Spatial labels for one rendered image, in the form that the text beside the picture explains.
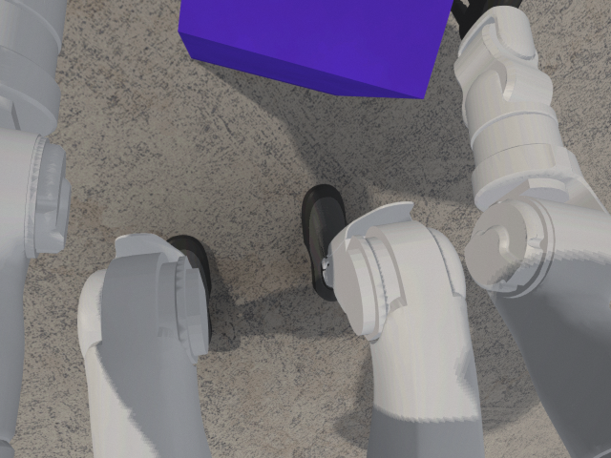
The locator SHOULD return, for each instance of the right robot forearm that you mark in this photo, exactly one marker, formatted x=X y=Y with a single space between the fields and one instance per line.
x=513 y=130

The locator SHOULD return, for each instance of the carton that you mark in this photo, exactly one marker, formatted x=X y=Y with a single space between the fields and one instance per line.
x=372 y=48

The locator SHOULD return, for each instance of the left robot upper arm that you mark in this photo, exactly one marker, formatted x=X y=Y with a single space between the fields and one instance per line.
x=35 y=201

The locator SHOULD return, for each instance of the right robot hand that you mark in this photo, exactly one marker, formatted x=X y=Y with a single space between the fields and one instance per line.
x=466 y=17

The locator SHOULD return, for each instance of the robot right foot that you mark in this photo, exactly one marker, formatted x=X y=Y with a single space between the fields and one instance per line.
x=323 y=217

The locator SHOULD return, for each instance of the left robot forearm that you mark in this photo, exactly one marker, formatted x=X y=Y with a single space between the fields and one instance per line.
x=31 y=33

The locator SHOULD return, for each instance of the right robot thigh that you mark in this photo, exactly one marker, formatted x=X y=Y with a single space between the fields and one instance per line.
x=395 y=286

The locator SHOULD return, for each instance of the right robot upper arm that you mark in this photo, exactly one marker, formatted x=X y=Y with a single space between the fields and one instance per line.
x=546 y=266

